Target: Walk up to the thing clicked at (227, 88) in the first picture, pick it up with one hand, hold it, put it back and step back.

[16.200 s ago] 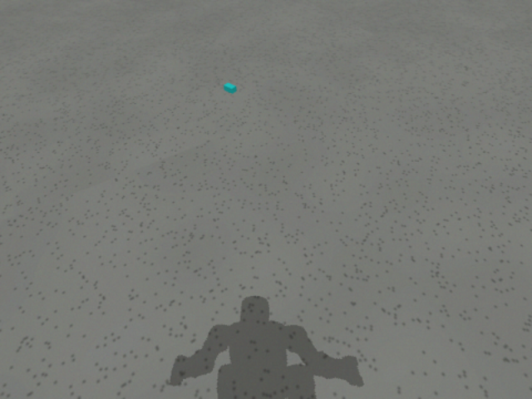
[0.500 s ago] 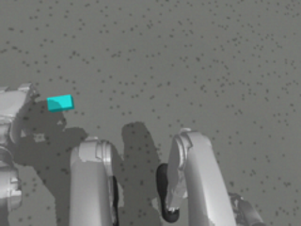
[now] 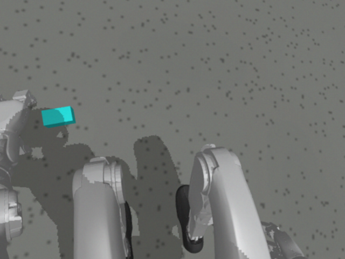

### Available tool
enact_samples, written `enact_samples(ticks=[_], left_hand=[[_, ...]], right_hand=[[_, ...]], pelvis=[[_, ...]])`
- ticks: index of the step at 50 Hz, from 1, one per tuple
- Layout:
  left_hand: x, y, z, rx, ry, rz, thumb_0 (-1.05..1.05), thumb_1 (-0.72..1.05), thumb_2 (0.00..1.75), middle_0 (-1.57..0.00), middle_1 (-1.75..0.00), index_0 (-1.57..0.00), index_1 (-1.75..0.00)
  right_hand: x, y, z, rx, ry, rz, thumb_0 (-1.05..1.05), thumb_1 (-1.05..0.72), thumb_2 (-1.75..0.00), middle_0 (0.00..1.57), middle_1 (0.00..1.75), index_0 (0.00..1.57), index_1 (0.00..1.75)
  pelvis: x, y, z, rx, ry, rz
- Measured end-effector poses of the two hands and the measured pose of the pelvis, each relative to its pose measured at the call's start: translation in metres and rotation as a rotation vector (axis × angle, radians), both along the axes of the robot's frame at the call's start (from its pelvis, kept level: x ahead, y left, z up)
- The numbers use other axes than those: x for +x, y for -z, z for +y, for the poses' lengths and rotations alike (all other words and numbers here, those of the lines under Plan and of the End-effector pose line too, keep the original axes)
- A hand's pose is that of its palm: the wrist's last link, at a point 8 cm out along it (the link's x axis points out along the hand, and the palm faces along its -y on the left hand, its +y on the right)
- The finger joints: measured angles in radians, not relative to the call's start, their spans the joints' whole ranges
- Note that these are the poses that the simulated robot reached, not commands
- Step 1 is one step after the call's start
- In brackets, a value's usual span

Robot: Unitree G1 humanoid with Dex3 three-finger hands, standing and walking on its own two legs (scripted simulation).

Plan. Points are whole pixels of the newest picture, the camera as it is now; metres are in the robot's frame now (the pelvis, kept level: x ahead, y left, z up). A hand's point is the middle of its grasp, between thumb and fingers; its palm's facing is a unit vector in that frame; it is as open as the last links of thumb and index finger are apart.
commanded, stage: rise first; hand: left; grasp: from above
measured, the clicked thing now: (59, 117) +0.46 +0.29 -0.32
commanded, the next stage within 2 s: approach in 0.08 s
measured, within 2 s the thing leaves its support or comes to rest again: neither
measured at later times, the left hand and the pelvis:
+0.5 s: hand (42, 103) +0.46 +0.29 -0.19, palm faces -0.39 -0.07 -0.92, open 13.8 cm; pelvis -0.01 +0.00 -0.01, yaw -1 degrees
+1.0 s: hand (44, 123) +0.42 +0.30 -0.23, palm faces -0.51 -0.13 -0.85, open 13.8 cm; pelvis -0.01 +0.00 -0.03, yaw -3 degrees
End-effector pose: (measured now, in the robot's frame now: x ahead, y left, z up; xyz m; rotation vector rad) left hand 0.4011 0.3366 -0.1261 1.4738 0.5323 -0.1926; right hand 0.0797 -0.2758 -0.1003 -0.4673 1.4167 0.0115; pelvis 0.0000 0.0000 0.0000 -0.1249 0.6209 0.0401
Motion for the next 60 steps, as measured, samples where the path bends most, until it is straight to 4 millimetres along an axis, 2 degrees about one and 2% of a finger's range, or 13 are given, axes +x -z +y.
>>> enact_samples(ticks=[16, 20, 24, 29, 33, 37, 43, 47, 51, 56, 60], left_hand=[[0.011, 0.007, -0.006, 0.009, 0.017, -0.008, 0.0, -0.38, 0.86, -0.24, -0.86, -0.24, -0.86], [0.029, 0.008, -0.019, 0.01, 0.053, -0.022, 0.0, -0.42, 0.9, -0.2, -0.91, -0.2, -0.91], [0.056, 0.007, -0.04, 0.004, 0.075, -0.054, 0.0, -0.46, 0.94, -0.17, -0.95, -0.16, -0.95], [0.091, -0.001, -0.064, 0.008, 0.069, -0.098, 0.0, -0.49, 0.96, -0.15, -0.97, -0.14, -0.98], [0.106, -0.004, -0.074, 0.025, 0.043, -0.083, 0.0, -0.5, 0.97, -0.15, -0.96, -0.14, -0.97], [0.103, 0.001, -0.072, 0.028, -0.001, -0.031, 0.0, -0.49, 0.96, -0.15, -0.95, -0.14, -0.96], [0.07, 0.025, -0.05, 0.002, -0.043, 0.082, 0.0, -0.47, 0.94, -0.16, -0.94, -0.15, -0.94], [0.044, 0.042, -0.036, -0.027, -0.002, 0.108, 0.0, -0.46, 0.93, -0.17, -0.92, -0.16, -0.93], [0.029, 0.052, -0.031, -0.057, 0.065, 0.053, 0.0, -0.46, 0.93, -0.17, -0.91, -0.16, -0.92], [0.028, 0.049, -0.031, -0.046, 0.09, -0.048, 0.0, -0.48, 0.96, -0.16, -0.89, -0.14, -0.91], [0.042, 0.047, -0.032, -0.029, 0.06, -0.059, 0.0, -0.53, 1.0, -0.13, -0.89, -0.1, -0.92]], right_hand=[[-0.01, 0.001, 0.002, -0.004, 0.004, -0.003, 0.0, -0.92, -0.9, 0.2, 0.3, 0.2, 0.3], [-0.017, 0.0, 0.002, -0.01, 0.005, -0.001, 0.0, -0.91, -0.9, 0.2, 0.3, 0.2, 0.3], [-0.03, -0.003, 0.002, -0.019, 0.017, 0.005, 0.0, -0.91, -0.9, 0.2, 0.3, 0.2, 0.3], [-0.053, -0.009, 0.001, -0.027, 0.059, 0.025, 0.0, -0.92, -0.9, 0.2, 0.3, 0.2, 0.3], [-0.076, -0.011, 0.002, -0.015, 0.107, 0.056, 0.0, -0.92, -0.9, 0.2, 0.3, 0.2, 0.3], [-0.094, -0.012, 0.006, 0.006, 0.146, 0.087, 0.0, -0.91, -0.9, 0.2, 0.3, 0.2, 0.3], [-0.108, -0.009, 0.009, 0.024, 0.151, 0.133, 0.0, -0.91, -0.9, 0.2, 0.3, 0.2, 0.3], [-0.103, -0.007, 0.006, 0.015, 0.104, 0.156, 0.0, -0.91, -0.9, 0.2, 0.3, 0.2, 0.3], [-0.084, -0.005, 0.002, -0.007, 0.037, 0.144, 0.0, -0.9, -0.89, 0.2, 0.3, 0.2, 0.3], [-0.046, -0.005, -0.001, -0.032, -0.033, 0.056, 0.0, -0.9, -0.89, 0.2, 0.3, 0.2, 0.3], [-0.019, -0.006, 0.0, -0.03, -0.09, -0.02, 0.0, -0.9, -0.9, 0.2, 0.3, 0.2, 0.3]], pelvis=[[-0.003, 0.008, 0.001, -0.005, 0.004, -0.013], [-0.004, 0.011, 0.001, -0.007, 0.005, -0.018], [-0.005, 0.014, 0.0, -0.01, 0.009, -0.019], [-0.005, 0.016, 0.0, -0.017, 0.017, -0.018], [-0.006, 0.016, -0.001, -0.019, 0.025, -0.014], [-0.007, 0.015, -0.001, -0.019, 0.03, -0.022], [-0.01, 0.018, -0.003, -0.019, 0.032, -0.044], [-0.012, 0.022, -0.004, -0.024, 0.031, -0.063], [-0.012, 0.026, -0.003, -0.031, 0.03, -0.075], [-0.008, 0.029, 0.0, -0.034, 0.025, -0.072], [-0.007, 0.03, 0.003, -0.043, 0.023, -0.071]])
